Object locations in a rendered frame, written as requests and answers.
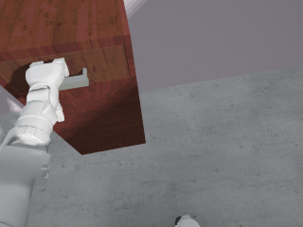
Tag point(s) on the cabinet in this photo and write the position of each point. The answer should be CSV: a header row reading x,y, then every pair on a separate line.
x,y
102,116

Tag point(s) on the left robot upper arm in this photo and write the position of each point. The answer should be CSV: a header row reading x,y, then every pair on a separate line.
x,y
23,172

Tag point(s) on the drawer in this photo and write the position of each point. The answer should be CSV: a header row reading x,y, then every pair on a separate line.
x,y
102,63

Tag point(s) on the robot right foot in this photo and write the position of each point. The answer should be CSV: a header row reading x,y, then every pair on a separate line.
x,y
177,220

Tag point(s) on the robot left hand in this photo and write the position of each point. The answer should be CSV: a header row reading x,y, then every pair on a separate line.
x,y
52,72

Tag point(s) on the right robot shin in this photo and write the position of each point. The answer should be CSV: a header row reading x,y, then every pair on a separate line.
x,y
184,217

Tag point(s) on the left robot forearm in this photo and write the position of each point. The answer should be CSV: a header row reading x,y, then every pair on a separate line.
x,y
36,120

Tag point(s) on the handle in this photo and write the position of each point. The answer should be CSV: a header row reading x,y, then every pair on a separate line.
x,y
75,81

